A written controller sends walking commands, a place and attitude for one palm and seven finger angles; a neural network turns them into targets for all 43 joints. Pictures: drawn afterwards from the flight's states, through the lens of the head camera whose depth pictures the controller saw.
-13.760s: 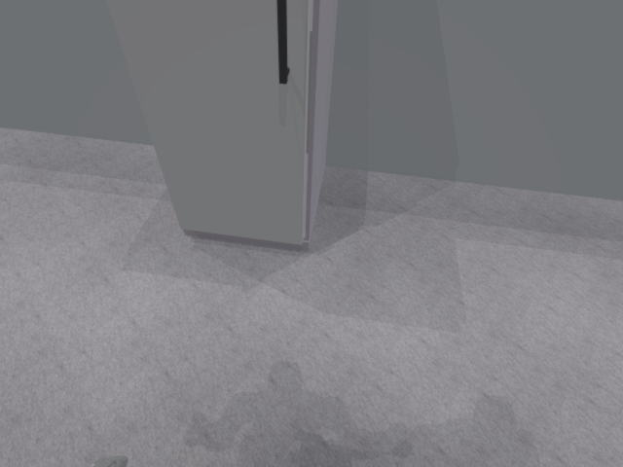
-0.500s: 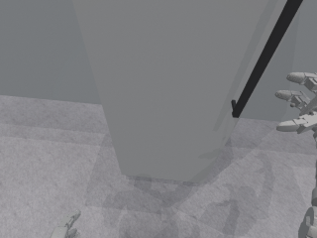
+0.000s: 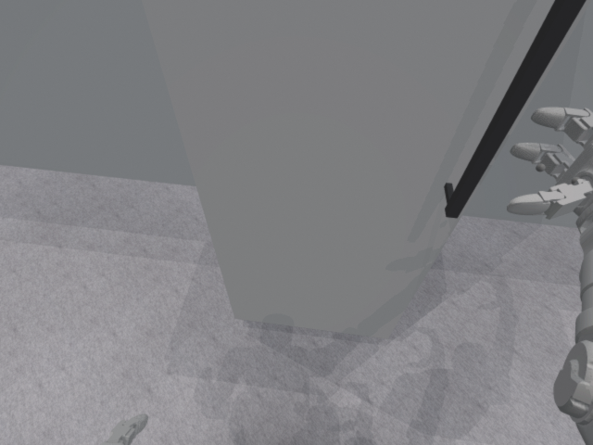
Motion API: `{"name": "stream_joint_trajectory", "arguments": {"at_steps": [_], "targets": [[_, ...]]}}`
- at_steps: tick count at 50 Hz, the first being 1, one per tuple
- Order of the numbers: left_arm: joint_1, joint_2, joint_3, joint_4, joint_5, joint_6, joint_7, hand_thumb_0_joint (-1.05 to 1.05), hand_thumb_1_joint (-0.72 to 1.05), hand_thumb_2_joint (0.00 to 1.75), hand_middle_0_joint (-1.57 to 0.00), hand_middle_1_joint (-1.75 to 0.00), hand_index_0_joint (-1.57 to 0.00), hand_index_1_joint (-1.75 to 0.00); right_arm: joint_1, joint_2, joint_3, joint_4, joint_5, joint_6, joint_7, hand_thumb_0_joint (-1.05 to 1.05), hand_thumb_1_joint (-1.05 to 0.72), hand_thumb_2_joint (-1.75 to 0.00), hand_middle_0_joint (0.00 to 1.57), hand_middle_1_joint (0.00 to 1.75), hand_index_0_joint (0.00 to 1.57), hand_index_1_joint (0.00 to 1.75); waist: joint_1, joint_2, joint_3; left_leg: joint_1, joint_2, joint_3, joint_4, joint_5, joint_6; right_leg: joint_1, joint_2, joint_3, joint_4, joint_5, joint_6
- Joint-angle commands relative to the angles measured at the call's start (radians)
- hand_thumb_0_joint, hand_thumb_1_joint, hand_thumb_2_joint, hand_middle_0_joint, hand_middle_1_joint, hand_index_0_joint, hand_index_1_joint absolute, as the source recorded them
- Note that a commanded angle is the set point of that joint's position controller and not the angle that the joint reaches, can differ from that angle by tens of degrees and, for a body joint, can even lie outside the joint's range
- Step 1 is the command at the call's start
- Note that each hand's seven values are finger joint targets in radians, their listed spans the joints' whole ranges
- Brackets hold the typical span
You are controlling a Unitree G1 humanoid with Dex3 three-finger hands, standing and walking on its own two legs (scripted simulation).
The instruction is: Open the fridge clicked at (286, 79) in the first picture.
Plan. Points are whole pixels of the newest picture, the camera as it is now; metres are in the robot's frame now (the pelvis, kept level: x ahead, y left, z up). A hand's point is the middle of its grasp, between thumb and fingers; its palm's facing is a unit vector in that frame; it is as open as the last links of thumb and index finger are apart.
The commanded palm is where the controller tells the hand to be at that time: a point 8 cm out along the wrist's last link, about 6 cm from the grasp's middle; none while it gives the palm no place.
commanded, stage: move the hooked fingers beside the handle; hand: right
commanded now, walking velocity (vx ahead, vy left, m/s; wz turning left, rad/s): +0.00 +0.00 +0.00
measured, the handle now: (514, 81) +0.50 -0.19 +0.25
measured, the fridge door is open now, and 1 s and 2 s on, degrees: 0 0 0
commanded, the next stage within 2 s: feel for the door with the fingertips in 0.76 s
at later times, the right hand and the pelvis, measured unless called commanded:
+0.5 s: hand (546, 176) +0.44 -0.25 +0.17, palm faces +0.03 +1.00 +0.00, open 14.0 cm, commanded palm +0.42 -0.30 +0.16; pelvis -0.01 +0.00 +0.00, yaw +0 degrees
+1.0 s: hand (536, 172) +0.45 -0.25 +0.16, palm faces +0.00 +1.00 +0.00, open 14.0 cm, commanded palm +0.42 -0.29 +0.16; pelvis +0.00 +0.00 +0.00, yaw +0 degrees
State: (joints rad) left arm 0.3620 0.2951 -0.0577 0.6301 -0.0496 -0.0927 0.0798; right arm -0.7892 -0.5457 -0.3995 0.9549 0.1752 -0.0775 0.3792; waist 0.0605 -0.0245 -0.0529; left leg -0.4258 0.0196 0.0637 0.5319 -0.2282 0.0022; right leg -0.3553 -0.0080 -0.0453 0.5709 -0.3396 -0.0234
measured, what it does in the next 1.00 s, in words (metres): stands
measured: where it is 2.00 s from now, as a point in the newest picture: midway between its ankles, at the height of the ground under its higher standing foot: outside the picture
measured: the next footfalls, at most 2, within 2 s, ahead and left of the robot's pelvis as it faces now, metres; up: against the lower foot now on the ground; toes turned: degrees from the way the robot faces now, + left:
none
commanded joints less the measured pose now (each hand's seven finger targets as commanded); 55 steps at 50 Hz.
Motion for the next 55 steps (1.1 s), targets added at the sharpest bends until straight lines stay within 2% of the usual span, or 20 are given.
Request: {"name": "stream_joint_trajectory", "arguments": {"at_steps": [1,7,11,12,15,16,17,19,24,28,31,33,35,38,42,44,46,50,53,55], "targets": [[0.050,0.161,0.065,-0.099,-0.002,-0.022,0.008,0.00,0.90,0.90,-0.20,-0.30,-0.20,-0.30,-0.450,-0.283,-0.035,-0.160,0.005,-0.067,-0.001,0.00,0.50,-0.30,0.30,1.20,0.30,1.20,0.009,-0.043,-0.300,0.178,-0.018,-0.031,-0.001,0.300,0.032,0.062,-0.009,0.054,-0.057,0.347,0.001],[0.057,0.163,0.073,-0.117,0.001,-0.007,0.001,0.00,0.90,0.90,-0.20,-0.30,-0.20,-0.30,-0.413,-0.349,-0.097,-0.235,0.024,-0.104,0.005,0.00,0.50,-0.30,0.30,1.20,0.30,1.20,-0.013,-0.023,-0.393,0.259,-0.020,-0.045,0.018,0.375,0.029,0.064,-0.012,0.043,-0.040,0.403,-0.005],[0.048,0.168,0.070,-0.120,-0.005,0.001,0.002,0.00,0.90,0.90,-0.20,-0.30,-0.20,-0.30,-0.384,-0.380,-0.121,-0.186,0.020,-0.085,0.020,0.00,0.50,-0.30,0.30,1.20,0.30,1.20,-0.013,-0.033,-0.308,0.233,-0.018,-0.047,0.010,0.332,0.028,0.003,-0.007,0.038,-0.053,0.323,-0.008],[0.049,0.171,0.071,-0.124,-0.006,0.005,0.003,0.00,0.90,0.90,-0.20,-0.30,-0.20,-0.30,-0.380,-0.382,-0.117,-0.191,0.021,-0.086,0.021,0.00,0.50,-0.30,0.30,1.20,0.30,1.20,-0.008,-0.017,-0.310,0.231,-0.019,-0.047,0.009,0.317,0.027,0.004,-0.009,0.035,-0.050,0.315,-0.011],[0.050,0.166,0.072,-0.122,-0.004,0.000,0.008,0.00,0.90,0.90,-0.20,-0.30,-0.20,-0.30,-0.438,-0.387,-0.110,-0.243,0.021,-0.101,0.030,0.00,0.50,-0.30,0.30,1.20,0.30,1.20,-0.003,-0.081,-0.354,0.224,-0.021,-0.051,0.010,0.325,0.030,0.044,-0.006,0.041,-0.043,0.333,-0.008],[0.044,0.162,0.069,-0.124,-0.006,-0.003,0.009,0.00,0.90,0.90,-0.20,-0.30,-0.20,-0.30,-0.442,-0.337,-0.068,-0.240,0.028,-0.102,0.039,0.00,0.50,-0.30,0.30,1.20,0.30,1.20,0.008,-0.090,-0.343,0.206,-0.023,-0.050,0.006,0.307,0.030,0.051,-0.005,0.041,-0.042,0.316,-0.008],[0.050,0.164,0.071,-0.117,-0.008,-0.002,0.012,0.00,0.90,0.90,-0.20,-0.30,-0.20,-0.30,-0.466,-0.323,-0.052,-0.244,0.036,-0.106,0.042,0.00,0.50,-0.30,0.30,1.20,0.30,1.20,0.024,-0.053,-0.336,0.197,-0.023,-0.046,0.000,0.299,0.028,0.057,-0.011,0.042,-0.039,0.314,-0.011],[0.048,0.163,0.068,-0.106,-0.008,-0.008,0.016,0.00,0.90,0.90,-0.20,-0.30,-0.20,-0.30,-0.480,-0.296,-0.034,-0.206,0.042,-0.100,0.045,0.00,0.50,-0.30,0.30,1.20,0.30,1.20,0.030,-0.065,-0.311,0.165,-0.024,-0.043,-0.007,0.260,0.027,0.055,-0.008,0.048,-0.044,0.273,-0.009],[0.057,0.167,0.063,-0.087,-0.004,-0.013,0.018,0.00,0.90,0.90,-0.20,-0.30,-0.20,-0.30,-0.507,-0.294,-0.022,-0.126,0.028,-0.086,0.032,0.00,0.50,-0.30,0.30,1.20,0.30,1.20,0.036,-0.034,-0.283,0.138,-0.019,-0.039,-0.008,0.214,0.027,0.019,-0.006,0.059,-0.045,0.233,-0.007],[0.063,0.169,0.064,-0.097,0.001,-0.007,0.013,0.00,0.90,0.90,-0.20,-0.30,-0.20,-0.30,-0.496,-0.358,-0.072,-0.125,0.017,-0.111,0.023,0.00,0.50,-0.30,0.30,1.20,0.30,1.20,0.015,-0.019,-0.349,0.194,-0.017,-0.046,0.019,0.283,0.027,0.006,-0.006,0.054,-0.028,0.292,-0.006],[0.057,0.164,0.061,-0.110,0.001,-0.003,0.010,0.00,0.90,0.90,-0.20,-0.30,-0.20,-0.30,-0.493,-0.353,-0.064,-0.146,0.009,-0.125,0.026,0.00,0.50,-0.30,0.30,1.20,0.30,1.20,0.006,-0.075,-0.361,0.186,-0.019,-0.044,0.028,0.297,0.031,0.025,-0.007,0.056,-0.026,0.322,0.000],[0.058,0.166,0.063,-0.117,-0.002,0.003,0.008,0.00,0.90,0.90,-0.20,-0.30,-0.20,-0.30,-0.443,-0.373,-0.094,-0.132,0.021,-0.123,0.028,0.00,0.50,-0.30,0.30,1.20,0.30,1.20,-0.002,-0.022,-0.359,0.205,-0.022,-0.045,0.029,0.316,0.029,0.012,-0.010,0.053,-0.024,0.332,-0.004],[0.052,0.165,0.061,-0.120,-0.003,0.003,0.008,0.00,0.90,0.90,-0.20,-0.30,-0.20,-0.30,-0.480,-0.353,-0.069,-0.143,0.019,-0.116,0.033,0.00,0.50,-0.30,0.30,1.20,0.30,1.20,0.008,-0.055,-0.335,0.177,-0.021,-0.042,0.024,0.285,0.029,0.007,-0.010,0.055,-0.031,0.301,-0.003],[0.058,0.167,0.065,-0.120,-0.002,0.006,0.010,0.00,0.90,0.90,-0.20,-0.30,-0.20,-0.30,-0.474,-0.364,-0.080,-0.159,0.020,-0.114,0.031,0.00,0.50,-0.30,0.30,1.20,0.30,1.20,0.010,-0.054,-0.352,0.178,-0.023,-0.043,0.023,0.289,0.028,0.023,-0.011,0.054,-0.026,0.315,-0.004],[0.067,0.165,0.066,-0.113,-0.002,0.005,0.013,0.00,0.90,0.90,-0.20,-0.30,-0.20,-0.30,-0.494,-0.320,-0.041,-0.166,0.030,-0.114,0.040,0.00,0.50,-0.30,0.30,1.20,0.30,1.20,0.026,-0.047,-0.344,0.159,-0.026,-0.038,0.019,0.289,0.029,0.038,-0.015,0.055,-0.022,0.327,-0.005],[0.067,0.166,0.067,-0.109,-0.001,0.004,0.012,0.00,0.90,0.90,-0.20,-0.30,-0.20,-0.30,-0.486,-0.336,-0.061,-0.189,0.032,-0.113,0.038,0.00,0.50,-0.30,0.30,1.20,0.30,1.20,0.015,-0.078,-0.375,0.166,-0.026,-0.039,0.024,0.298,0.031,0.055,-0.013,0.059,-0.021,0.343,0.000],[0.061,0.157,0.068,-0.111,0.000,-0.004,0.007,0.00,0.90,0.90,-0.20,-0.30,-0.20,-0.30,-0.488,-0.244,0.003,-0.236,0.039,-0.107,0.037,0.00,0.50,-0.30,0.30,1.20,0.30,1.20,0.022,-0.113,-0.381,0.132,-0.029,-0.029,0.021,0.292,0.032,0.105,-0.017,0.069,-0.021,0.384,0.009],[0.061,0.159,0.069,-0.101,0.000,-0.004,0.002,0.00,0.90,0.90,-0.20,-0.30,-0.20,-0.30,-0.437,-0.249,-0.030,-0.210,0.050,-0.069,0.008,0.00,0.50,-0.30,0.30,1.20,0.30,1.20,0.012,-0.034,-0.335,0.151,-0.030,-0.023,0.016,0.301,0.031,0.060,-0.018,0.067,-0.028,0.369,0.005],[0.045,0.149,0.070,-0.123,0.004,-0.006,-0.008,0.00,0.90,0.90,-0.20,-0.30,-0.20,-0.30,-0.421,-0.227,-0.019,-0.318,0.034,-0.067,-0.028,0.00,0.50,-0.30,0.30,1.20,0.30,1.20,-0.008,-0.092,-0.388,0.176,-0.027,-0.024,0.027,0.330,0.035,0.103,-0.018,0.070,-0.026,0.451,0.011],[0.043,0.145,0.071,-0.120,0.003,-0.005,-0.011,0.00,0.90,0.90,-0.20,-0.30,-0.20,-0.30,-0.404,-0.202,-0.008,-0.334,0.031,-0.058,-0.048,0.00,0.50,-0.30,0.30,1.20,0.30,1.20,-0.005,-0.070,-0.364,0.170,-0.029,-0.020,0.024,0.336,0.033,0.109,-0.024,0.072,-0.026,0.476,0.013]]}}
